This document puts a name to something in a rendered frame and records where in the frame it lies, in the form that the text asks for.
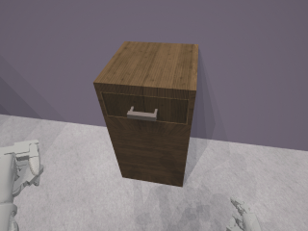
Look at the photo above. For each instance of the handle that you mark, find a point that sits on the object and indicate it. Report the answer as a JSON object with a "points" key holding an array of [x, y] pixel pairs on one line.
{"points": [[141, 115]]}

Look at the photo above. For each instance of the left robot hand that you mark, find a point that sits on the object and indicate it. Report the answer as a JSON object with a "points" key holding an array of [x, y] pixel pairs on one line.
{"points": [[23, 156]]}

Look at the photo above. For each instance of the right robot hand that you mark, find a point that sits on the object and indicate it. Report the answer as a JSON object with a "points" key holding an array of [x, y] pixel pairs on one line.
{"points": [[247, 221]]}

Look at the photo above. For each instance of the robot left forearm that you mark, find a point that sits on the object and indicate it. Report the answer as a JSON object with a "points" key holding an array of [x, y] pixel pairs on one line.
{"points": [[7, 213]]}

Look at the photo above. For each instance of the cabinet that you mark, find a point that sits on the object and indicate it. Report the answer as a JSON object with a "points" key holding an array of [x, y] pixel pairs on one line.
{"points": [[145, 150]]}

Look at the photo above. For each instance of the drawer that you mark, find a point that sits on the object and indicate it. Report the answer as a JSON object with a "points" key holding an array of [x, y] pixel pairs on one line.
{"points": [[169, 109]]}

